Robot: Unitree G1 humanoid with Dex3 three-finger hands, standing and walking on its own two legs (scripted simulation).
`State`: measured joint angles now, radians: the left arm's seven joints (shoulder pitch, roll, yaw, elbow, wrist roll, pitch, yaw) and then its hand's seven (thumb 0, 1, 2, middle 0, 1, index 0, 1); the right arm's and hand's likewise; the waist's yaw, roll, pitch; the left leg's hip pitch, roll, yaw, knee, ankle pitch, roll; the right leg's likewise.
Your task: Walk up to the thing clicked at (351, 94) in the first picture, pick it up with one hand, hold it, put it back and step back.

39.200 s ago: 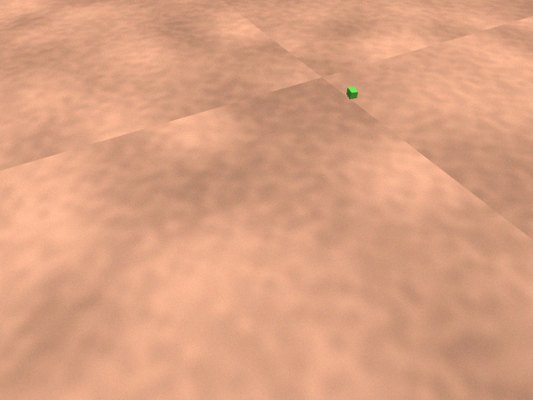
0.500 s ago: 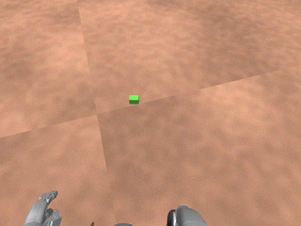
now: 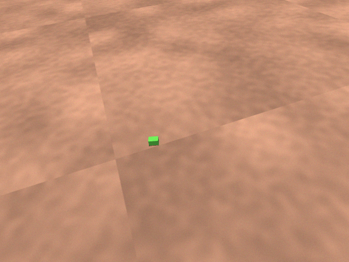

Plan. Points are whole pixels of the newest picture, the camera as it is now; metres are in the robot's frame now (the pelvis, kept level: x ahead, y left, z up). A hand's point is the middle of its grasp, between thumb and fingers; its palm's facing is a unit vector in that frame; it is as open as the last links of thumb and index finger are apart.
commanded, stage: step back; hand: left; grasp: from above
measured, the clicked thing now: (153, 140) +1.13 +0.28 -0.74
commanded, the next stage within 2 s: stand in 0.72 s
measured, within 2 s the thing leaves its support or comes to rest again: neither
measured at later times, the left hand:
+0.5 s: hand out of the picture +0.12 +0.30 -0.15, palm faces +0.03 -0.93 -0.38, open 7.4 cm
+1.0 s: hand out of the picture +0.15 +0.27 -0.15, palm faces +0.07 -0.94 -0.33, open 7.4 cm
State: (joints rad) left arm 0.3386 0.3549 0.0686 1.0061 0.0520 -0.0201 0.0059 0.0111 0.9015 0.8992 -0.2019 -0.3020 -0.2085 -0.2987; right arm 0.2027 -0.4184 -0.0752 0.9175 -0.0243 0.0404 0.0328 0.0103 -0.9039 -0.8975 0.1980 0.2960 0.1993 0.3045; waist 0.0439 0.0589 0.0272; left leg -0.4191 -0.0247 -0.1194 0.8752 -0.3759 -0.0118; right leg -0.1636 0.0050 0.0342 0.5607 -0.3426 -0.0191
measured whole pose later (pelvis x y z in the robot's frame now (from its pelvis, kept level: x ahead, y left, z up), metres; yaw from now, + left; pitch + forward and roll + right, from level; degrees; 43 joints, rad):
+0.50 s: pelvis +0.04 +0.02 +0.00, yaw +3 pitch -3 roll +1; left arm 0.16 0.41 0.06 0.95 0.02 -0.01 -0.01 0.01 0.91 0.90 -0.20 -0.30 -0.20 -0.30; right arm 0.25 -0.37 -0.05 0.94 -0.02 -0.03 0.01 0.01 -0.90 -0.90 0.20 0.30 0.20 0.31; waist -0.02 -0.05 0.10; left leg -0.22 0.00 0.01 0.58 -0.32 -0.01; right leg -0.37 -0.05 0.00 0.69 -0.31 -0.02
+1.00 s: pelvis +0.07 +0.02 +0.01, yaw +5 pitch -2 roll +0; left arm 0.07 0.35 0.01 1.09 0.00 -0.01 -0.01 0.01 0.90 0.90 -0.20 -0.30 -0.21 -0.30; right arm 0.12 -0.34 -0.01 1.08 -0.01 -0.02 0.01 0.01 -0.90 -0.90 0.20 0.30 0.20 0.30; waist 0.00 -0.02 0.07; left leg -0.11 0.01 -0.03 0.43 -0.28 -0.02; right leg -0.22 -0.03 -0.05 0.45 -0.19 0.00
